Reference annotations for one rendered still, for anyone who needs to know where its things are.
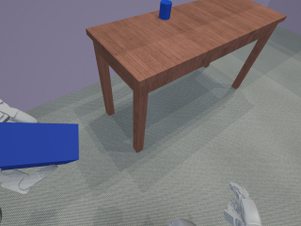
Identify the sponge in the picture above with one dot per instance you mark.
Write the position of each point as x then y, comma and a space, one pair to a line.
36, 144

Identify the table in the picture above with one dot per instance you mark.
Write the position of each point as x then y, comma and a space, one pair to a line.
148, 52

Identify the robot left hand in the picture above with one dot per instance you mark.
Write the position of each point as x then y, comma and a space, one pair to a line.
17, 180

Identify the robot right hand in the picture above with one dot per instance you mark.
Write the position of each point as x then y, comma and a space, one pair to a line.
244, 212

